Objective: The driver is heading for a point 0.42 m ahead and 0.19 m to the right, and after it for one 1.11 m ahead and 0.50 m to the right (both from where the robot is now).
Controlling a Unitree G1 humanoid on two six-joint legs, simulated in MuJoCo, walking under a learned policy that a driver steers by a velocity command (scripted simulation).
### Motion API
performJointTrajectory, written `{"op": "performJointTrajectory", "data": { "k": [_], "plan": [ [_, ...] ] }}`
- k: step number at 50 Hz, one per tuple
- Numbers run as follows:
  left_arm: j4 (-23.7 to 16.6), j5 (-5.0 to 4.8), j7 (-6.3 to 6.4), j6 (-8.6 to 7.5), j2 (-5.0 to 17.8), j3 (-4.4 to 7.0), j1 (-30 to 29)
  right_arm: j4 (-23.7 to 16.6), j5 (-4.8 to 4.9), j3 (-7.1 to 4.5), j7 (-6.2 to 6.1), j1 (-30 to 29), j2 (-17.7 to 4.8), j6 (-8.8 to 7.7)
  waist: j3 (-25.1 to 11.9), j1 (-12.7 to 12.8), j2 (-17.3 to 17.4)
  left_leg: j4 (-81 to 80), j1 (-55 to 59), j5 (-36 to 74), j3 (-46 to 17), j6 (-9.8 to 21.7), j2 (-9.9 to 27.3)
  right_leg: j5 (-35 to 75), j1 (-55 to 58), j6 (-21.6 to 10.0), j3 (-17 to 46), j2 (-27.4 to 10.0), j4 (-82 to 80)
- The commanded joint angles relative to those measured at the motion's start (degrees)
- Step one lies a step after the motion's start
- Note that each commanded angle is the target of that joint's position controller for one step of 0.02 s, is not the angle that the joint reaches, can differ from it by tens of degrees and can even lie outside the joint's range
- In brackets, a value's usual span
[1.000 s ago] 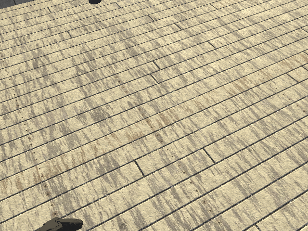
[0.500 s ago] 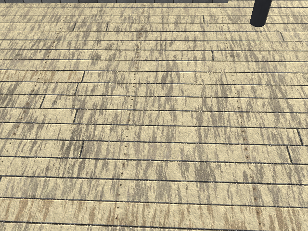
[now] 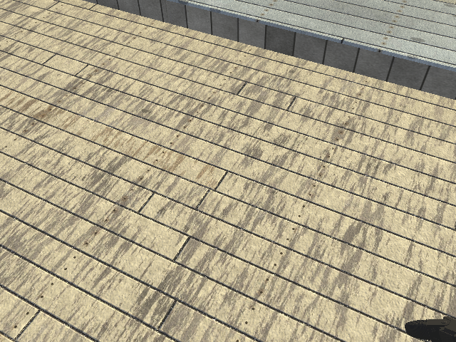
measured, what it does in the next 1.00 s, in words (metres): walks ahead, turning right: left foot, then right foot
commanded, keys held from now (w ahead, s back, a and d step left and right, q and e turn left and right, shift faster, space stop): w+e+shift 1.00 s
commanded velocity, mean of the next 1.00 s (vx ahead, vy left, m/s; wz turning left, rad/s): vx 1.00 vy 0.00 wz -0.76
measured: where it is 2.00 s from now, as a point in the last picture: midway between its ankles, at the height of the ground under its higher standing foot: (409, 174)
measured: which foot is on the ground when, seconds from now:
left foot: up 0.00-0.14, down 0.16-0.62, up 0.64-1.00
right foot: down 0.00-0.18, up 0.20-0.60, down 0.62-1.00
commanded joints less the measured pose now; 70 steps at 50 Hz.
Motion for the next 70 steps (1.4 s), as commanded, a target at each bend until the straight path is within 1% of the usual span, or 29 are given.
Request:
{"op": "performJointTrajectory", "data": {
  "k": [1, 5, 7, 8, 9, 10, 12, 17, 25, 29, 30, 31, 32, 33, 35, 38, 42, 48, 50, 51, 52, 53, 54, 56, 57, 60, 64, 67, 70],
  "plan": [
    [-3.8, -1.01, -0.46, -1.55, 5.8, 0.67, -5.4, -6.7, 0.25, 1.34, 1.3, -8.0, -0.9, -1.43, 7.4, -4.0, -6.3, -15.8, 4.7, 8.8, 5.9, -1.2, 2.1, 13.9, -10.2, -8.8, 11.0, -10.4, -16.8],
    [-2.0, -1.25, -0.6, -1.34, 10.9, 1.7, -2.8, -5.6, 0.73, 0.87, -0.02, -7.2, -2.5, -1.87, 4.9, -5.4, -6.6, -23.3, 18.1, 7.9, 7.3, 0.0, -1.0, 41.3, -4.6, -8.8, 9.2, -12.4, -11.4],
    [-1.0, -1.21, -0.08, -0.7, 12.6, 2.0, -2.4, -0.8, -0.07, -0.86, -1.98, 8.0, -5.4, -2.22, -5.1, -13.0, -7.0, -25.7, 36.0, 2.0, 7.5, 1.1, -3.9, 53.8, -4.0, -7.3, 7.4, -10.7, 10.2],
    [-1.7, -1.3, -0.09, -0.71, 11.2, 1.62, -3.4, 1.7, -0.87, -2.2, -3.25, 17.6, -8.2, -2.43, -10.4, -17.5, -6.2, -24.8, 50.7, -1.9, 2.4, 1.6, 2.2, 41.7, -14.8, -6.5, 7.2, -7.9, 26.1],
    [-3.9, -1.51, -0.07, -0.82, 1.9, -0.21, -0.1, 2.4, -2.71, -3.62, -4.26, 24.0, -12.9, -2.92, -19.4, -15.2, 7.5, -28.6, 64.0, -25.3, -20.1, 3.3, 20.5, -0.2, -29.0, -6.0, 5.7, -2.1, 48.4],
    [-5.8, -3.0, -0.08, -0.22, 3.1, 0.06, 1.0, 1.3, -1.47, -3.85, -4.3, 22.7, -13.5, -2.19, -24.8, -13.5, 11.6, -41.1, 62.1, -36.5, -42.5, 5.7, 27.0, -8.4, -36.1, -6.8, 8.7, 0.6, 59.5],
    [-6.1, -1.46, -0.36, 0.89, 4.8, 0.52, -7.8, 2.0, -0.05, -2.49, -4.15, 13.7, -5.0, -2.46, -5.4, -10.3, 2.1, -42.8, 46.2, -25.1, -25.2, 5.2, 21.1, 1.4, -41.3, -6.5, 7.8, -5.2, 57.8],
    [-7.6, 0.11, -2.39, 4.87, 0.3, 0.19, -13.5, 6.8, 1.97, -1.61, -3.56, 14.1, 0.2, -4.96, 4.9, -4.7, 0.8, -49.6, 32.5, -1.0, -2.5, 2.7, 15.9, 3.8, -40.1, -4.0, 7.2, -10.0, 52.6],
    [-14.3, -0.1, -5.44, 4.64, 0.7, -1.41, -29.8, 10.2, 1.88, -2.3, -4.56, 16.7, -3.9, -5.96, 8.5, -3.7, -2.6, -51.8, 34.4, 40.0, 20.9, -1.9, 10.5, 23.2, -29.6, -8.3, -6.3, -3.1, 25.5],
    [-8.4, -0.45, -3.57, 4.59, 7.2, 1.17, -8.0, 8.3, 0.94, -4.26, -5.95, 14.3, -11.2, -2.35, -5.1, 8.7, 3.1, -18.4, 39.8, 74.4, 19.6, -2.1, 14.4, 10.2, -5.6, -12.7, -6.9, 4.6, 24.4],
    [-4.6, -0.35, -2.25, 4.53, 9.8, 2.86, 3.5, 7.4, 0.5, -4.35, -5.56, 12.5, -11.1, -1.57, -9.6, 12.8, 0.7, 0.1, 31.9, 62.9, 18.6, -1.5, 13.5, 5.9, 8.7, -14.2, -2.9, 5.4, 20.6],
    [-4.2, -1.15, -0.78, 5.13, 13.1, 4.33, -0.1, 6.6, 0.23, -2.96, -4.15, 12.7, -5.1, -1.93, -5.1, 7.8, -11.4, 21.7, 16.2, 5.8, 18.2, -3.2, 3.1, 2.2, 13.8, -16.4, 8.1, -0.1, 16.9],
    [-7.4, 0.89, -0.73, 6.0, 20.4, 5.51, -5.5, 0.3, 1.03, -1.6, -3.76, 18.2, -1.5, -3.0, -12.4, -0.8, -21.1, 41.0, -8.1, -20.5, 9.0, -6.4, -3.7, 2.4, 29.9, -28.7, 41.7, -14.1, 9.2],
    [-9.1, 0.07, -0.26, 6.16, 18.6, 5.82, -4.6, -1.4, 0.52, -1.36, -4.06, 11.4, -4.5, -4.66, -15.1, 3.4, -7.8, 38.9, -13.1, -14.7, -0.4, -5.3, -1.0, -7.5, 28.7, -28.4, 51.3, -16.0, -1.4],
    [-6.9, -0.42, 0.42, 5.11, 13.3, 4.57, -7.5, -1.2, 0.36, -0.92, -4.15, 8.1, -4.3, -5.56, -0.3, -2.4, 2.9, 24.9, -8.9, -9.3, -0.5, -4.7, 4.2, -3.4, 9.1, -22.2, 42.6, -12.9, -6.0],
    [-7.3, -1.25, 0.6, 2.63, 9.0, 2.88, -11.6, -0.3, -1.75, -0.22, -4.11, 9.6, -2.4, -1.8, 3.0, -7.7, 3.3, 14.7, 2.0, -11.4, 0.1, -7.1, 7.3, 6.2, -9.2, -19.9, 29.7, -4.9, -6.7],
    [-7.6, -1.03, 0.12, 1.08, 9.5, 3.26, -9.6, -6.2, -0.22, 1.16, -2.96, -3.8, 0.3, -1.11, 7.3, -4.4, -0.5, -6.9, 7.0, 3.0, 3.9, -8.8, 6.6, 12.9, -19.5, -18.1, 25.2, -0.1, -9.6],
    [-6.7, -1.69, 0.2, 1.17, 11.5, 4.42, -6.6, -7.9, 1.48, 0.74, -2.88, -7.4, -1.8, -1.9, 2.4, -1.3, -5.3, -27.3, 17.3, 14.3, 2.8, -6.0, 1.1, 31.8, -6.4, -12.0, 27.9, -2.1, -2.8],
    [-7.0, -1.02, 0.27, 1.19, 14.5, 4.99, -8.5, -4.7, 1.79, -1.41, -4.11, 4.1, -6.7, -2.17, -5.3, -7.2, -5.0, -27.1, 31.2, 4.6, 2.9, -4.9, -1.7, 45.6, -3.6, -9.2, 27.6, -1.3, 11.5],
    [-7.6, -0.69, -0.05, 0.86, 15.2, 5.03, -11.8, -1.9, 1.84, -2.68, -5.18, 16.4, -9.1, -2.33, -10.5, -14.7, -4.4, -26.7, 44.4, 0.4, 2.8, -4.1, 0.1, 44.3, -9.0, -7.9, 25.7, 0.6, 25.4],
    [-9.1, -0.43, -0.02, 0.08, 8.0, 3.05, -12.7, 0.0, 0.26, -4.21, -6.55, 28.8, -12.9, -2.63, -17.7, -18.4, 2.6, -27.4, 58.1, -19.8, -9.0, -2.6, 12.1, 22.0, -18.3, -7.6, 21.4, 4.0, 45.1],
    [-12.7, -3.07, -0.16, 0.23, 0.8, 0.8, -6.8, -1.2, -1.53, -4.55, -6.29, 23.7, -16.1, -2.62, -23.2, -10.2, 21.4, -41.9, 65.1, -36.9, -43.2, 1.9, 27.4, -12.8, -34.2, -6.0, 14.9, 9.5, 59.2],
    [-11.3, -1.54, 0.63, 1.44, 5.4, 0.63, -7.0, -2.3, -1.06, -4.85, -5.83, 16.0, -12.5, -2.23, -16.5, -8.3, 15.1, -44.7, 57.5, -39.5, -47.7, 4.9, 27.1, -7.3, -40.8, -6.3, 11.8, 3.7, 63.5],
    [-10.0, 0.12, 0.08, 2.97, 7.8, 1.48, -14.8, -1.5, -0.83, -2.57, -5.31, 12.4, -3.1, -2.24, -2.6, -8.4, -2.0, -41.9, 42.7, -8.2, -23.5, 4.9, 21.7, -1.6, -38.7, -5.0, 8.8, -1.7, 58.7],
    [-10.5, 1.03, -0.64, 3.55, 7.1, 1.65, -18.9, 0.6, -0.42, -2.07, -5.2, 15.0, -2.3, -2.25, 1.1, -8.9, -2.7, -40.7, 38.7, 12.7, -11.5, 2.5, 17.5, -3.1, -36.7, -4.5, 8.4, -3.3, 55.1],
    [-13.3, 1.37, -2.09, 5.5, 3.4, 0.67, -19.3, 4.3, 1.88, -1.64, -4.01, 16.8, -1.6, -4.09, 0.8, -5.5, 3.8, -40.8, 34.9, 38.3, -3.8, 3.5, 17.5, -4.3, -35.6, -2.7, 7.6, -2.9, 49.4],
    [-15.8, 0.49, -3.91, 4.71, 1.1, -1.1, -21.5, 4.7, 2.62, -1.94, -3.02, 10.1, -3.5, -4.41, 1.1, -1.4, 6.1, -43.1, 25.5, 41.9, 9.4, 1.4, 11.6, 12.6, -23.5, -2.4, 4.1, -1.3, 25.5],
    [-14.5, 1.35, -4.41, 3.93, 2.2, -1.1, -23.2, 6.2, 3.15, -2.99, -3.13, 12.5, -6.0, -4.17, 0.5, -3.1, 2.7, -41.1, 24.5, 34.3, 11.6, -0.2, 10.5, 20.8, -12.9, -3.7, 0.6, 2.3, 15.6],
    [-10.5, 3.17, -3.13, 2.77, 5.0, 0.15, -13.1, 7.4, 3.6, -3.12, -4.06, 15.4, -7.8, -2.88, -4.5, 1.0, -0.3, -21.8, 27.4, 37.6, 13.0, -1.3, 10.0, 21.1, -1.9, -7.3, 2.7, 3.6, 10.6]
  ]
}}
